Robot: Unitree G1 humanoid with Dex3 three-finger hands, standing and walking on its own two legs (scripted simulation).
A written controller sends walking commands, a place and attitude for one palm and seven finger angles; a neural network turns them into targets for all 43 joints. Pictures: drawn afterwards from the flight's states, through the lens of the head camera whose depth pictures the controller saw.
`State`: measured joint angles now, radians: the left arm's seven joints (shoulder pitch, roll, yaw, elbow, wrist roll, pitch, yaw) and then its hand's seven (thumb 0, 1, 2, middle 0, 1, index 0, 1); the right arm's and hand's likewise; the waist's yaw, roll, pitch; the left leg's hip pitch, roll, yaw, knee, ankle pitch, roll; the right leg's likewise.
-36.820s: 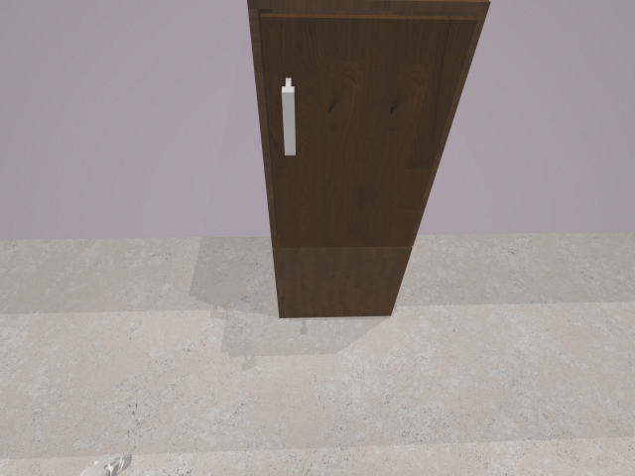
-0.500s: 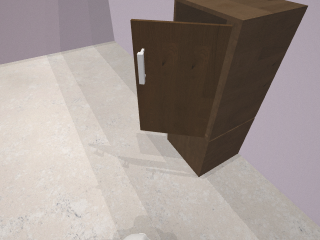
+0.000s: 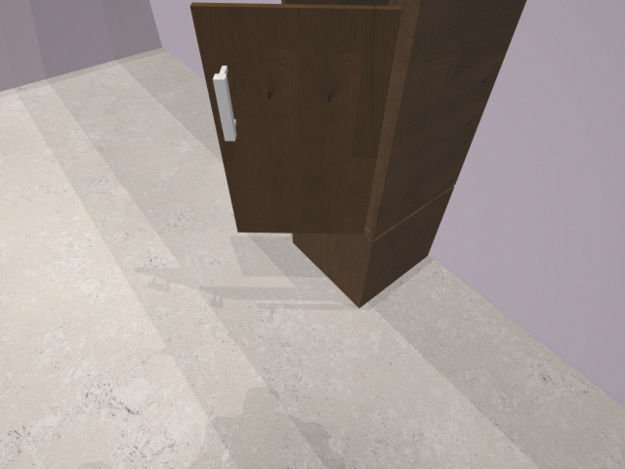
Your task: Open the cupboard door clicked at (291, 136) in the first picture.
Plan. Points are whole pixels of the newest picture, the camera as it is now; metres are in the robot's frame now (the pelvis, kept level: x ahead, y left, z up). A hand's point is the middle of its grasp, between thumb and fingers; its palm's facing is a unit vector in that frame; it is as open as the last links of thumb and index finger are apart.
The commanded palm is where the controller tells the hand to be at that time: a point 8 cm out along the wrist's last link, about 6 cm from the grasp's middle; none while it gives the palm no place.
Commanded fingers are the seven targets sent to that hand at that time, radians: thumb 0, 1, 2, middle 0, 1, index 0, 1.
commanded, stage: come to a stop and stand still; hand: left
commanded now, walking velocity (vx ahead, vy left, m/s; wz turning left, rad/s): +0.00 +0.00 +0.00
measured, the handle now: (227, 103) +0.75 +0.20 +0.07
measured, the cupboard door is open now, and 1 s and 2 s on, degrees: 50 50 50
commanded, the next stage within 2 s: look again from close up in 0.72 s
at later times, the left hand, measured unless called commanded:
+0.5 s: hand out of the picture +0.01 +0.15 -0.17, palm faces +0.07 -0.99 -0.14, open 7.3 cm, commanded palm none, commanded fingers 0.00 0.90 0.90 -0.20 -0.30 -0.20 -0.30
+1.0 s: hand out of the picture +0.01 +0.17 -0.17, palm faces +0.05 -0.98 -0.17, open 7.4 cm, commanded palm none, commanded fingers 0.00 0.90 0.90 -0.20 -0.30 -0.20 -0.30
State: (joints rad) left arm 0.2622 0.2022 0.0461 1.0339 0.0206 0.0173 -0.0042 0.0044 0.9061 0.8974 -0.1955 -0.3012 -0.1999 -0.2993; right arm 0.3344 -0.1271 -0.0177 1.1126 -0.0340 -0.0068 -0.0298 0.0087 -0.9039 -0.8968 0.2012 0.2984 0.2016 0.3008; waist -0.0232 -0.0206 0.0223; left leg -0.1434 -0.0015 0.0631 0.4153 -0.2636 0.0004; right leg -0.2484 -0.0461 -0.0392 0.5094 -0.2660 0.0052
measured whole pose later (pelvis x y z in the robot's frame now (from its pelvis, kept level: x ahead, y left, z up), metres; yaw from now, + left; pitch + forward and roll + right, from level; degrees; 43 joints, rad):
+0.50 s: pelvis +0.03 +0.00 +0.01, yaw +1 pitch -1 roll +0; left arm 0.31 0.12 0.00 1.13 0.01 -0.01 0.03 0.01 0.92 0.90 -0.20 -0.30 -0.20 -0.30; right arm 0.25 -0.14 -0.01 1.15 -0.01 -0.01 -0.04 0.02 -0.94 -0.90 0.20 0.30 0.20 0.30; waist 0.01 -0.01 0.03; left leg -0.15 0.04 0.08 0.40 -0.24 0.00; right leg -0.12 -0.01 -0.08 0.38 -0.24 -0.01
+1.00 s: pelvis +0.02 +0.01 +0.01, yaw +1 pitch -1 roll +0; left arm 0.30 0.13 0.01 1.12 0.01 -0.01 0.03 0.00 0.91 0.90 -0.20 -0.30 -0.20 -0.30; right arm 0.30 -0.12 0.00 1.16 -0.02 -0.01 -0.03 0.01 -0.91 -0.90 0.20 0.30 0.20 0.30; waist 0.00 0.00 0.03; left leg -0.14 0.02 0.10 0.38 -0.22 0.01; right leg -0.14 -0.03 -0.06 0.39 -0.23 0.00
